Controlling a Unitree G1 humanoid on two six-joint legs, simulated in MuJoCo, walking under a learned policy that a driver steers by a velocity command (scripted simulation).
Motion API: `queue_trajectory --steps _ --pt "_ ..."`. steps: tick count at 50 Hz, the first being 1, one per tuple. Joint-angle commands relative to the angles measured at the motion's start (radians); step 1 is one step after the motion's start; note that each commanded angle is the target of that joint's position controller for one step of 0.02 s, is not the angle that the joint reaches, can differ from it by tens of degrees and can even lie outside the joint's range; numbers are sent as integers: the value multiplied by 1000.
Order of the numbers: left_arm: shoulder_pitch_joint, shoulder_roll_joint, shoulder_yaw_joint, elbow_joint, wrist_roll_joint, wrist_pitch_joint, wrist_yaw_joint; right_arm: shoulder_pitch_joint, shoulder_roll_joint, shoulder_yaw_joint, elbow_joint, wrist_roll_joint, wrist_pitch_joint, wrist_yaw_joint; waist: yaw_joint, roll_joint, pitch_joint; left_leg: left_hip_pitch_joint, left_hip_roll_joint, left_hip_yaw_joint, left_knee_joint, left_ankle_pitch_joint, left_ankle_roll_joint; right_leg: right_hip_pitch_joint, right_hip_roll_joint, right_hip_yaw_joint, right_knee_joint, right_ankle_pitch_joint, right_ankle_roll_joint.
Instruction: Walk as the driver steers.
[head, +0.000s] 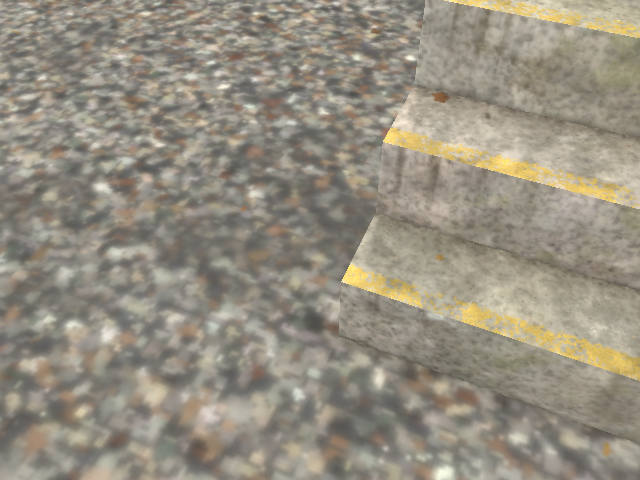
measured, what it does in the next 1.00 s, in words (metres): walks ahead: right foot, then left foot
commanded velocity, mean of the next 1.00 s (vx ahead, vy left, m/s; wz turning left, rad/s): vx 0.37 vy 0.00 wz -0.02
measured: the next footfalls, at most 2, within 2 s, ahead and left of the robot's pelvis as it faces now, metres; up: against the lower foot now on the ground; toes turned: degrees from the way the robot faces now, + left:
right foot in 0.46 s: +0.22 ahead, -0.20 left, +0.00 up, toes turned -2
left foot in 0.98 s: +0.55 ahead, +0.01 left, +0.00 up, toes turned +0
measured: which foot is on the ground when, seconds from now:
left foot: down 0.00-0.46, up 0.48-0.96, down 0.98-1.00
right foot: down 0.00-0.10, up 0.12-0.44, down 0.46-1.00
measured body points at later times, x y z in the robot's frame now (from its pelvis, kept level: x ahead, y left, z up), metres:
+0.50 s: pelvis +0.13 -0.09 -0.02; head +0.13 -0.11 +0.43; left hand +0.23 +0.19 -0.12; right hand +0.13 -0.36 -0.17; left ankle +0.01 +0.07 -0.71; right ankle +0.18 -0.19 -0.74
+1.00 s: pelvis +0.38 -0.08 -0.02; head +0.42 -0.08 +0.43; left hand +0.32 +0.17 -0.16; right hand +0.59 -0.30 -0.12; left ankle +0.51 +0.01 -0.74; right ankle +0.19 -0.19 -0.73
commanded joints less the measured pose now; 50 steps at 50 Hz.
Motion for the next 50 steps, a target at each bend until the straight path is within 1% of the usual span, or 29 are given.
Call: queue_trajectory --steps 1,2,4,6,8,10,11,13,16,18,20,22,23,24,25,26,27,28,30,34,35,41,42,43,45,47,48,49,50 --pt "7 122 20 -25 -1 -3 9 -9 -100 -26 -23 3 -8 -5 2 0 -63 97 100 -104 -47 319 21 -29 -37 34 -62 197 -22" --pt "22 114 18 -13 -1 0 10 5 -96 -27 -5 3 -7 -5 3 6 -84 107 92 -96 -55 231 22 -19 -25 19 -62 109 -23" --pt "12 113 21 -8 -14 4 14 20 -119 -39 13 16 -5 -6 -10 33 -38 70 87 -117 -86 -150 49 -83 18 -25 -4 -140 -39" --pt "-35 92 17 -31 -25 -13 16 83 -150 -49 27 28 -22 -4 -45 103 51 50 196 -296 -214 -475 121 -228 40 -53 126 -229 -51" --pt "-103 91 16 -66 -38 -43 8 154 -191 -63 45 28 -58 3 -78 149 112 104 345 -526 -324 -490 219 -382 8 -7 280 -229 -76" --pt "-132 127 30 -86 -52 -67 -5 182 -180 -64 49 10 -99 10 -86 109 93 243 412 -583 -334 -294 261 -568 -55 76 481 -293 -100" --pt "-114 136 36 -84 -57 -70 -12 174 -163 -60 47 11 -109 12 -70 71 65 302 405 -537 -319 -220 244 -624 -84 92 516 -258 -106" --pt "-106 124 36 -81 -43 -68 -25 141 -144 -55 34 24 -107 12 -54 40 27 306 343 -401 -320 -125 188 -607 -104 67 443 -159 -90" --pt "-101 74 21 -73 -19 -61 -38 125 -179 -65 28 35 -92 11 -41 65 9 129 253 -231 -326 -63 153 -378 -63 -8 285 -26 -39" --pt "-87 89 23 -62 -24 -55 -37 133 -200 -72 32 39 -92 14 -31 80 19 14 239 -189 -313 -68 141 -229 -36 -37 212 69 -16" --pt "-25 118 35 -38 -27 -52 -33 124 -195 -70 34 40 -95 18 12 74 23 -73 238 -167 -256 -112 118 -94 -19 -57 172 115 -23" --pt "171 159 63 26 -45 -45 -25 109 -152 -54 29 22 -95 25 123 71 -18 -163 203 -126 -52 2 72 107 15 -75 185 40 -54" --pt "318 235 90 64 -41 -49 -22 83 -88 -33 10 7 -97 28 193 -91 -52 -252 117 -30 301 56 12 218 -91 88 80 -68 -106" --pt "373 340 99 62 -15 -59 -31 124 9 -7 -37 0 -112 28 132 -428 -110 -488 -13 2 665 -346 -32 322 -318 586 -169 -325 -238" --pt "302 302 88 52 3 -68 -38 159 -53 -20 -26 44 -122 28 85 -321 -125 -577 26 -119 826 -328 -16 269 -378 822 -295 -598 -302" --pt "200 244 73 18 -4 -77 -40 109 -119 -30 -39 68 -130 29 64 -215 -21 -641 90 -107 868 -238 6 184 -365 731 -289 -612 -276" --pt "134 209 60 7 -8 -78 -41 84 -136 -33 -46 57 -132 28 43 -160 33 -626 137 -84 838 -141 15 112 -318 589 -283 -491 -243" --pt "68 169 46 -19 3 -78 -43 88 -135 -39 -31 44 -129 18 14 -121 29 -567 167 -85 773 -52 14 58 -266 480 -282 -335 -215" --pt "66 137 33 -13 3 -77 -38 86 -115 -42 -22 33 -114 14 -2 -133 25 -466 195 -72 672 32 0 1 -205 321 -309 -127 -192" --pt "168 165 37 17 -7 -72 -15 -29 -94 -42 -51 25 -96 9 28 -61 50 -548 192 -49 482 182 -44 79 -192 212 -346 85 -214" --pt "203 143 29 28 -15 -74 -11 -71 -81 -39 -66 16 -95 17 37 -42 58 -564 189 -51 419 232 -53 95 -194 191 -348 109 -213" --pt "270 145 24 49 -11 -69 5 -257 -49 -20 -118 26 -108 47 75 -52 90 -492 145 0 154 402 -50 126 -175 73 -352 268 -202" --pt "288 60 7 65 -16 -74 -9 -238 -29 -2 -119 -71 -79 73 48 -25 94 -371 110 78 166 400 -57 29 -127 46 -354 346 -202" --pt "286 70 9 63 -13 -76 -15 -249 -11 1 -131 -76 -66 80 46 -70 99 -325 102 82 160 353 -52 25 -133 41 -344 430 -203" --pt "257 124 28 63 -7 -71 -7 -232 -66 -9 -134 -63 -69 70 18 -97 90 -334 98 63 143 224 -40 128 -158 56 -255 606 -188" --pt "219 158 40 51 -2 -64 5 -120 -103 -16 -106 -59 -91 50 -39 -118 17 -231 64 49 61 111 -14 220 -161 79 -81 864 -164" --pt "209 153 38 43 3 -53 8 32 -124 -22 -54 -51 -111 37 -96 -80 -81 -64 55 53 -36 179 11 233 -133 73 95 882 -142" --pt "227 118 27 21 -4 -54 11 172 -179 -34 -20 -68 -125 20 -132 -45 -228 209 179 -36 23 298 32 91 -97 69 303 641 -134" --pt "387 11 8 10 -52 -44 7 256 -301 -66 -8 -89 -125 20 -87 192 -410 589 481 -421 47 397 151 -279 56 -31 670 80 -94"
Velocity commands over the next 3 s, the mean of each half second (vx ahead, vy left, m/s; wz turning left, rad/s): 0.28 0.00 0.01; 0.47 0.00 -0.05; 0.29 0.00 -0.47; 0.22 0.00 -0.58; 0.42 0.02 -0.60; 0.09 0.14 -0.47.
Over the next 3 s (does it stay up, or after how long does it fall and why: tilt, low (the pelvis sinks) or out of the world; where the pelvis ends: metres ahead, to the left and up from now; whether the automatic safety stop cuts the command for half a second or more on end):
stays up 0.65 -0.06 0.00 its command is cut before an obstacle after 2.5 s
